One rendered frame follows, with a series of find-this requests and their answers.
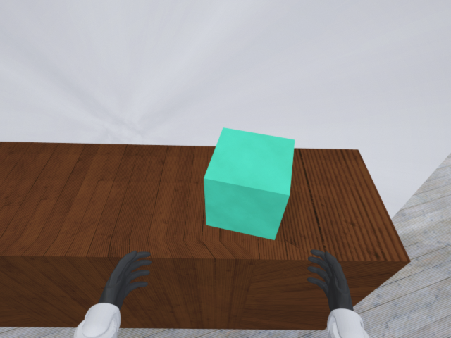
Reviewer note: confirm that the pedestal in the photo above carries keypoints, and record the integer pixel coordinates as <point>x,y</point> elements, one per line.
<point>69,212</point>

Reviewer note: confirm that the left robot forearm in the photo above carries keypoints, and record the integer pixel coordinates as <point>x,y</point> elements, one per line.
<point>101,321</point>

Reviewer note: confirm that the carton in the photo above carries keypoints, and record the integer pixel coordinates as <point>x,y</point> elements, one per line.
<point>247,183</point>

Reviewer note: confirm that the right robot forearm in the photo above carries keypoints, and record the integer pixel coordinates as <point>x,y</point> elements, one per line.
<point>344,323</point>

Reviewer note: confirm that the robot left hand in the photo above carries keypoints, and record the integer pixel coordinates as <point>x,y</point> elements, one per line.
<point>118,285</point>

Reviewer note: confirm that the robot right hand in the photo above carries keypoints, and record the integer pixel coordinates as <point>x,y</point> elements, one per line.
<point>335,285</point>

